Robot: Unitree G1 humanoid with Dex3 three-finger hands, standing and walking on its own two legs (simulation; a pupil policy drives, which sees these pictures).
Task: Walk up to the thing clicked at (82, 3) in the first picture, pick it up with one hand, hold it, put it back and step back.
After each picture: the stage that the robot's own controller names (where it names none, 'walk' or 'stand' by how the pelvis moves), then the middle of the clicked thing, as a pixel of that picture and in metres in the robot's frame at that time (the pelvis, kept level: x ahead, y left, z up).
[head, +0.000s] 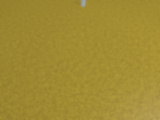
stand; (83, 1) +2.25 +0.00 -0.72
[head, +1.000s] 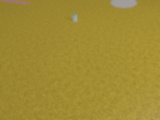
walk; (74, 17) +2.10 +0.26 -0.71
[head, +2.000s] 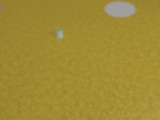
walk; (59, 32) +1.45 +0.37 -0.72
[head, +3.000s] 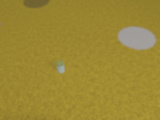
walk; (60, 66) +0.94 +0.28 -0.71
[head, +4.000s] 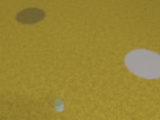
walk; (58, 104) +0.57 +0.20 -0.69
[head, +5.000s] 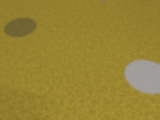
stand; out of the picture +0.36 +0.18 -0.70
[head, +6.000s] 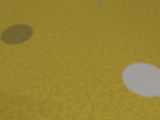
stand; out of the picture +0.33 +0.18 -0.73
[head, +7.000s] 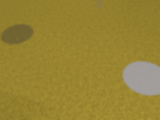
stand; out of the picture +0.33 +0.19 -0.72
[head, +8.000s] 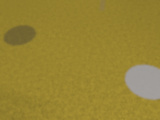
stand; out of the picture +0.32 +0.18 -0.73
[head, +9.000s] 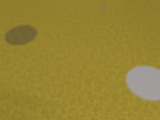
stand; out of the picture +0.32 +0.17 -0.73
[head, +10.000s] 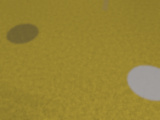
stand; out of the picture +0.32 +0.17 -0.73
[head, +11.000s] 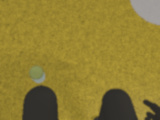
go down; (37, 74) +0.40 +0.21 -0.40
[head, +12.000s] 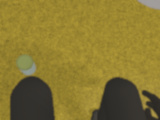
go down; (26, 65) +0.41 +0.23 -0.31
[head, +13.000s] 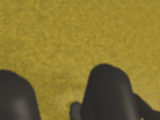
close in; out of the picture +0.38 +0.27 -0.22
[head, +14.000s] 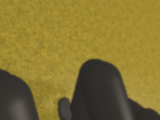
close; out of the picture +0.38 +0.27 -0.21
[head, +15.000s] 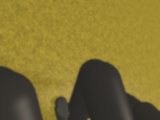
lift; out of the picture +0.35 +0.26 -0.22
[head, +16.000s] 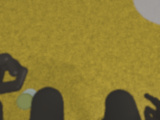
lift; (27, 98) +0.29 +0.26 -0.29
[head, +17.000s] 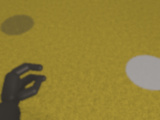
go down; out of the picture +0.35 +0.28 -0.69
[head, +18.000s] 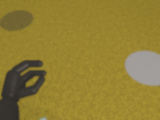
close; out of the picture +0.38 +0.28 -0.69
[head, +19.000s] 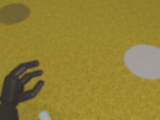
stand; (45, 119) +0.39 +0.26 -0.67
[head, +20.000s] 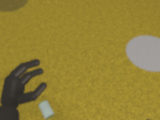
stand; (46, 109) +0.41 +0.24 -0.64
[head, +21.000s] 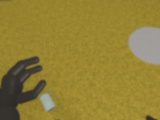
stand; (47, 102) +0.42 +0.23 -0.60
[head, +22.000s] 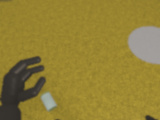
stand; (48, 101) +0.42 +0.22 -0.60
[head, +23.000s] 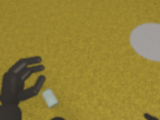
close; (50, 98) +0.43 +0.22 -0.59
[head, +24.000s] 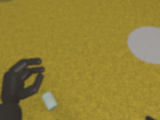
close; (49, 100) +0.43 +0.22 -0.60
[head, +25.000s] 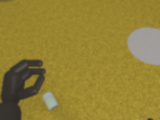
close; (50, 100) +0.43 +0.21 -0.61
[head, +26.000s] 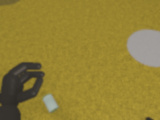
close; (50, 103) +0.42 +0.21 -0.62
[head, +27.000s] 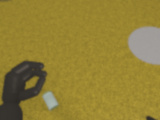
close; (50, 100) +0.43 +0.22 -0.61
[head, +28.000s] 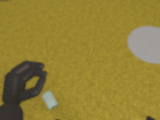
close; (49, 100) +0.43 +0.22 -0.60
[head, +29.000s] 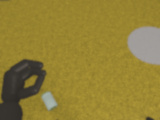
close; (49, 100) +0.42 +0.22 -0.60
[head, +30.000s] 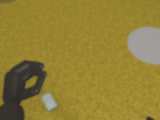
close; (49, 101) +0.42 +0.22 -0.61
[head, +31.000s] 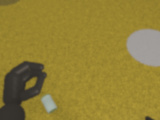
close; (48, 103) +0.42 +0.22 -0.61
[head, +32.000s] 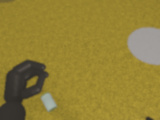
close; (48, 102) +0.42 +0.22 -0.61
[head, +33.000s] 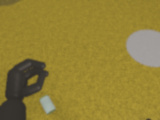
close; (47, 104) +0.42 +0.23 -0.62
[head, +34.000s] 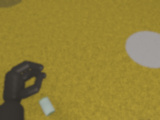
close; (46, 106) +0.41 +0.23 -0.62
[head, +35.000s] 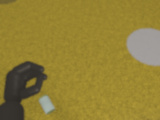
close; (46, 104) +0.41 +0.23 -0.62
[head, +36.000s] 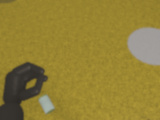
close; (46, 104) +0.41 +0.24 -0.61
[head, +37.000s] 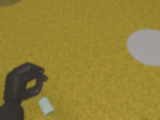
close; (45, 106) +0.41 +0.25 -0.62
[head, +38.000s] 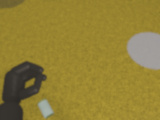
close; (45, 108) +0.40 +0.25 -0.63
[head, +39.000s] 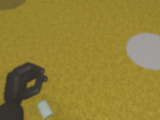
close; (44, 109) +0.40 +0.25 -0.63
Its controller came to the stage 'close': yes
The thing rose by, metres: 0.25
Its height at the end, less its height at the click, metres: -0.02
